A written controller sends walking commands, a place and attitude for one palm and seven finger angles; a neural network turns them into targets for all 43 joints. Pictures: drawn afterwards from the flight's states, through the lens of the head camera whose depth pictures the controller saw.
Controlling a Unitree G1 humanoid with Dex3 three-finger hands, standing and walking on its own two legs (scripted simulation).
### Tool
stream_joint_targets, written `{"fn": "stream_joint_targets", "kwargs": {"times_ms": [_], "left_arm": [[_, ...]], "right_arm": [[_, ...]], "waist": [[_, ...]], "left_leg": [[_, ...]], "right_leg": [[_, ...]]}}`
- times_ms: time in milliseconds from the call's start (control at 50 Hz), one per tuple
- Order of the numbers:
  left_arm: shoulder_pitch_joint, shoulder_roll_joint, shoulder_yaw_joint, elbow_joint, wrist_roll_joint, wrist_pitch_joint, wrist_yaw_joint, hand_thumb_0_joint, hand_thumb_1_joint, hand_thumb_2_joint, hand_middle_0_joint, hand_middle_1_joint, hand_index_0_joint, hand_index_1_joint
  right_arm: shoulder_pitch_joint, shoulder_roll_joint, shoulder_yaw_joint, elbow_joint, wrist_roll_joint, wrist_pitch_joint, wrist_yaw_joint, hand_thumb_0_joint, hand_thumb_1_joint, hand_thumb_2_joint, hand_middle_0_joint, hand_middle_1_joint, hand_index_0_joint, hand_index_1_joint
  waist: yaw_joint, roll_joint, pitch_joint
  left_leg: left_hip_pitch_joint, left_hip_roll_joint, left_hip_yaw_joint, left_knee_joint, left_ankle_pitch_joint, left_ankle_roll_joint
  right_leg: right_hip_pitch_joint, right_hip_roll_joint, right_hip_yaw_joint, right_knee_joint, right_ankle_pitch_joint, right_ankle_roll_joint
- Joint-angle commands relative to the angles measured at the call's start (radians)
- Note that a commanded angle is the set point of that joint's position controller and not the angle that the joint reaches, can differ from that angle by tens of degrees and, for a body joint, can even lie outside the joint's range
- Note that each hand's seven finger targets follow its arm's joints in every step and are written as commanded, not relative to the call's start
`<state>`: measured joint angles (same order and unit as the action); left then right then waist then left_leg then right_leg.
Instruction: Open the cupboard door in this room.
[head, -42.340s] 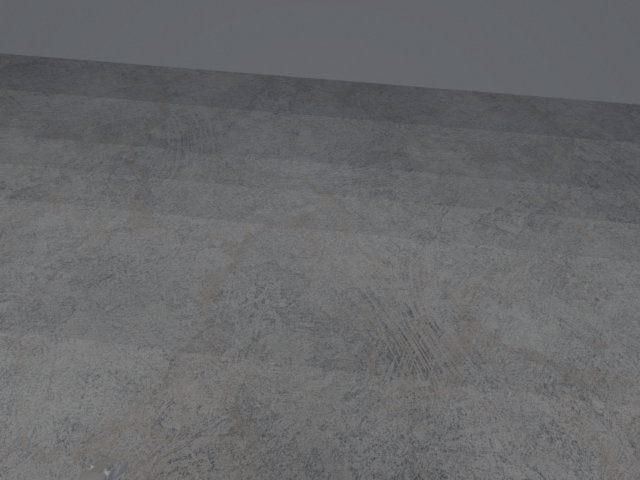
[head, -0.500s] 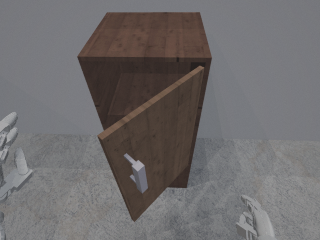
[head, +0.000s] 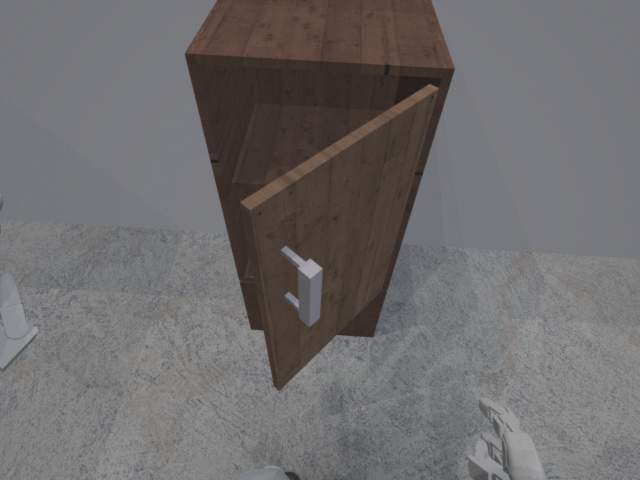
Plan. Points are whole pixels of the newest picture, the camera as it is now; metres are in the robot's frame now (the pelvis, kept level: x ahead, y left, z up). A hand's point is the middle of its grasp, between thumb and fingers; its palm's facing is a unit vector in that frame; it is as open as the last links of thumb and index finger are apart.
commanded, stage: step back with the hand held close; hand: left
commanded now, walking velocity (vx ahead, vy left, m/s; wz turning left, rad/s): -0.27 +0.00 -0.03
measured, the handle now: (299, 286) +0.37 +0.06 +0.00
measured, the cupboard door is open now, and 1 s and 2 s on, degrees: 49 49 49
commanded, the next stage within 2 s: stop stepping back and stand still in 0.46 s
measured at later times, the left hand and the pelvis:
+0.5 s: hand out of the picture +0.13 +0.26 +0.19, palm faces +0.40 -0.83 -0.39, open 7.4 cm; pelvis -0.08 +0.01 +0.01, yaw -2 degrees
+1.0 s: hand out of the picture +0.05 +0.26 +0.17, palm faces +0.39 -0.82 -0.42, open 7.4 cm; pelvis -0.15 +0.01 +0.00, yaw -3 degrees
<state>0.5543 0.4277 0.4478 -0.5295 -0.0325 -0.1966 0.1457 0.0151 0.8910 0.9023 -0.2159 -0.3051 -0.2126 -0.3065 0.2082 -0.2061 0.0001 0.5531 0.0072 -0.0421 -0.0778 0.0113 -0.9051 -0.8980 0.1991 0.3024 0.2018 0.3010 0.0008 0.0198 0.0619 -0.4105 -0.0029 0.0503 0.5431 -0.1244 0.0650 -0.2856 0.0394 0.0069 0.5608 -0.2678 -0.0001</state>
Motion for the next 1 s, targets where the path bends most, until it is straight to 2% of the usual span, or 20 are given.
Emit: {"fn": "stream_joint_targets", "kwargs": {"times_ms": [0, 60, 120, 180, 220, 240, 300, 460, 500, 540, 600, 660, 680, 720, 760, 800, 840, 860, 940, 980], "left_arm": [[-0.013, 0.15, 0.115, -0.213, -0.012, -0.066, 0.018, 0.0, 0.9, 0.9, -0.2, -0.3, -0.2, -0.3], [-0.055, 0.142, 0.073, -0.223, -0.015, -0.062, 0.029, 0.0, 0.9, 0.9, -0.2, -0.3, -0.2, -0.3], [-0.103, 0.161, 0.064, -0.215, -0.007, -0.056, 0.05, 0.0, 0.9, 0.9, -0.2, -0.3, -0.2, -0.3], [-0.125, 0.191, 0.091, -0.248, -0.009, -0.061, 0.051, 0.0, 0.9, 0.9, -0.2, -0.3, -0.2, -0.3], [-0.099, 0.201, 0.141, -0.272, -0.001, -0.088, 0.041, 0.0, 0.9, 0.9, -0.2, -0.3, -0.2, -0.3], [-0.086, 0.205, 0.153, -0.261, 0.006, -0.096, 0.037, 0.0, 0.9, 0.9, -0.2, -0.3, -0.2, -0.3], [-0.045, 0.169, 0.138, -0.253, -0.011, -0.087, 0.04, 0.0, 0.9, 0.9, -0.2, -0.3, -0.2, -0.3], [-0.037, 0.164, 0.078, -0.267, -0.049, -0.074, 0.028, 0.0, 0.9, 0.9, -0.2, -0.3, -0.2, -0.3], [-0.056, 0.21, 0.101, -0.274, -0.055, -0.091, 0.016, 0.0, 0.9, 0.9, -0.2, -0.3, -0.2, -0.3], [-0.077, 0.259, 0.134, -0.285, -0.055, -0.115, 0.021, 0.0, 0.9, 0.9, -0.2, -0.3, -0.2, -0.3], [-0.018, 0.216, 0.129, -0.192, -0.052, -0.063, 0.013, 0.0, 0.9, 0.9, -0.2, -0.3, -0.2, -0.3], [-0.012, 0.2, 0.126, -0.192, -0.056, -0.025, 0.01, 0.0, 0.9, 0.9, -0.2, -0.3, -0.2, -0.3], [-0.039, 0.209, 0.132, -0.2, -0.055, -0.035, 0.013, 0.0, 0.9, 0.9, -0.2, -0.3, -0.2, -0.3], [0.003, 0.205, 0.145, -0.196, -0.05, -0.042, 0.018, 0.0, 0.9, 0.9, -0.2, -0.3, -0.2, -0.3], [0.001, 0.21, 0.153, -0.238, -0.041, -0.052, 0.018, 0.0, 0.9, 0.9, -0.2, -0.3, -0.2, -0.3], [0.095, 0.191, 0.134, -0.221, -0.039, -0.046, 0.008, 0.0, 0.9, 0.9, -0.2, -0.3, -0.2, -0.3], [0.097, 0.199, 0.142, -0.236, -0.047, -0.048, 0.011, 0.0, 0.9, 0.9, -0.2, -0.3, -0.2, -0.3], [0.06, 0.173, 0.113, -0.241, -0.041, -0.043, 0.015, 0.0, 0.9, 0.9, -0.2, -0.3, -0.2, -0.3], [-0.169, 0.152, 0.057, -0.145, -0.004, -0.052, 0.032, 0.0, 0.9, 0.9, -0.2, -0.3, -0.2, -0.3], [-0.183, 0.152, 0.064, -0.1, 0.003, -0.062, 0.031, 0.0, 0.9, 0.9, -0.2, -0.3, -0.2, -0.3]], "right_arm": [[-0.101, -0.15, -0.064, -0.15, -0.007, -0.072, -0.006, 0.0, -0.9, -0.9, 0.2, 0.3, 0.2, 0.3], [-0.084, -0.135, -0.065, -0.115, -0.011, -0.068, -0.001, 0.0, -0.9, -0.9, 0.2, 0.3, 0.2, 0.3], [-0.08, -0.12, -0.058, -0.086, -0.01, -0.057, 0.002, 0.0, -0.9, -0.9, 0.2, 0.3, 0.2, 0.3], [-0.105, -0.135, -0.051, -0.098, -0.012, -0.051, -0.012, 0.0, -0.9, -0.9, 0.2, 0.3, 0.2, 0.3], [-0.129, -0.149, -0.055, -0.113, -0.017, -0.073, -0.013, 0.0, -0.9, -0.9, 0.2, 0.3, 0.2, 0.3], [-0.132, -0.144, -0.059, -0.116, -0.028, -0.084, -0.013, 0.0, -0.9, -0.9, 0.2, 0.3, 0.2, 0.3], [-0.11, -0.117, -0.074, -0.087, -0.034, -0.108, 0.02, 0.0, -0.9, -0.9, 0.2, 0.3, 0.2, 0.3], [-0.072, -0.11, -0.053, -0.038, -0.042, -0.109, 0.034, 0.0, -0.9, -0.9, 0.2, 0.3, 0.2, 0.3], [-0.06, -0.107, -0.051, -0.034, -0.045, -0.083, 0.031, 0.0, -0.9, -0.9, 0.2, 0.3, 0.2, 0.3], [-0.075, -0.086, -0.034, -0.019, -0.043, -0.067, 0.022, 0.0, -0.9, -0.9, 0.2, 0.3, 0.2, 0.3], [-0.114, -0.111, -0.042, -0.069, -0.006, -0.083, 0.003, 0.0, -0.9, -0.9, 0.2, 0.3, 0.2, 0.3], [-0.12, -0.126, -0.027, -0.083, -0.002, -0.077, -0.017, 0.0, -0.9, -0.9, 0.2, 0.3, 0.2, 0.3], [-0.111, -0.142, -0.029, -0.084, 0.003, -0.091, -0.017, 0.0, -0.9, -0.9, 0.2, 0.3, 0.2, 0.3], [-0.107, -0.122, -0.026, -0.086, -0.017, -0.105, -0.014, 0.0, -0.9, -0.9, 0.2, 0.3, 0.2, 0.3], [-0.102, -0.123, -0.033, -0.091, -0.023, -0.115, -0.011, 0.0, -0.9, -0.9, 0.2, 0.3, 0.2, 0.3], [-0.081, -0.114, -0.041, -0.098, -0.014, -0.109, 0.003, 0.0, -0.9, -0.9, 0.2, 0.3, 0.2, 0.3], [-0.071, -0.121, -0.056, -0.077, -0.015, -0.09, 0.013, 0.0, -0.9, -0.9, 0.2, 0.3, 0.2, 0.3], [-0.067, -0.123, -0.057, -0.061, -0.015, -0.087, 0.013, 0.0, -0.9, -0.9, 0.2, 0.3, 0.2, 0.3], [-0.069, -0.14, -0.053, -0.028, -0.01, -0.117, -0.012, 0.0, -0.9, -0.9, 0.2, 0.3, 0.2, 0.3], [-0.065, -0.156, -0.057, -0.04, -0.008, -0.133, -0.023, 0.0, -0.9, -0.9, 0.2, 0.3, 0.2, 0.3]], "waist": [[0.0, 0.039, -0.127], [-0.014, -0.075, -0.111], [-0.024, -0.149, -0.122], [-0.018, 0.009, -0.06], [0.0, 0.29, -0.14], [-0.004, 0.339, -0.15], [0.008, 0.1, -0.182], [0.0, 0.249, -0.266], [-0.005, 0.133, -0.258], [-0.017, -0.026, -0.247], [-0.011, -0.231, -0.187], [-0.018, 0.116, -0.129], [-0.01, 0.155, -0.132], [0.002, 0.248, -0.133], [0.009, 0.226, -0.129], [0.004, 0.117, -0.165], [-0.008, -0.151, -0.157], [-0.015, -0.15, -0.116], [-0.038, -0.012, 0.001], [-0.017, 0.088, 0.001]], "left_leg": [[-0.111, 0.133, -0.177, -0.224, -0.456, -0.004], [0.14, 0.029, -0.078, 0.083, -0.281, -0.061], [0.197, 0.002, -0.063, 0.223, -0.189, -0.068], [0.127, 0.067, -0.156, -0.084, -0.192, -0.041], [-0.132, 0.283, -0.414, -0.409, -0.517, 0.04], [-0.259, 0.355, -0.518, -0.521, -0.669, 0.083], [-0.011, 0.304, -0.37, -0.368, -0.359, 0.087], [0.216, 0.211, -0.203, -0.413, -0.192, -0.069], [0.291, 0.154, -0.096, -0.232, -0.036, -0.112], [0.352, 0.076, -0.059, 0.128, -0.075, -0.117], [0.208, 0.005, -0.048, 0.227, -0.105, -0.084], [0.287, 0.082, -0.146, -0.118, 0.144, -0.039], [0.248, 0.139, -0.245, -0.198, 0.077, -0.007], [0.081, 0.181, -0.378, -0.45, -0.469, -0.033], [-0.025, 0.143, -0.311, -0.479, -0.538, -0.088], [0.035, 0.041, -0.132, -0.279, -0.362, -0.117], [0.199, -0.022, -0.07, 0.197, -0.13, -0.097], [0.131, -0.005, -0.078, 0.295, -0.104, -0.093], [0.189, 0.041, -0.082, -0.008, -0.122, -0.058], [0.226, 0.097, -0.176, -0.117, -0.11, -0.016]], "right_leg": [[0.131, -0.025, 0.084, -0.087, -0.092, -0.023], [-0.196, -0.176, 0.248, -0.305, -0.269, -0.098], [-0.246, -0.268, 0.241, -0.294, -0.05, -0.125], [-0.195, -0.122, 0.115, -0.155, -0.041, -0.042], [0.102, 0.047, 0.006, 0.212, -0.107, 0.015], [0.182, 0.084, 0.027, 0.457, -0.173, 0.014], [-0.044, 0.045, 0.057, 0.538, -0.215, -0.002], [0.105, 0.049, -0.073, -0.1, -0.244, -0.046], [0.072, -0.043, 0.006, -0.341, -0.1, -0.083], [-0.155, -0.294, 0.179, -0.386, 0.14, -0.153], [-0.063, -0.233, 0.053, -0.21, 0.398, -0.104], [-0.054, -0.057, -0.044, -0.067, 0.119, 0.004], [-0.004, -0.003, -0.033, -0.047, -0.015, 0.012], [0.109, 0.04, -0.047, -0.014, -0.252, -0.018], [0.221, 0.06, -0.074, -0.076, -0.245, -0.037], [0.211, 0.006, -0.036, -0.242, -0.237, -0.058], [-0.11, -0.233, 0.218, -0.403, -0.318, -0.149], [-0.131, -0.291, 0.261, -0.395, -0.284, -0.19], [-0.123, -0.181, 0.103, -0.256, -0.188, -0.075], [-0.084, -0.079, 0.064, -0.149, -0.062, -0.026]]}}
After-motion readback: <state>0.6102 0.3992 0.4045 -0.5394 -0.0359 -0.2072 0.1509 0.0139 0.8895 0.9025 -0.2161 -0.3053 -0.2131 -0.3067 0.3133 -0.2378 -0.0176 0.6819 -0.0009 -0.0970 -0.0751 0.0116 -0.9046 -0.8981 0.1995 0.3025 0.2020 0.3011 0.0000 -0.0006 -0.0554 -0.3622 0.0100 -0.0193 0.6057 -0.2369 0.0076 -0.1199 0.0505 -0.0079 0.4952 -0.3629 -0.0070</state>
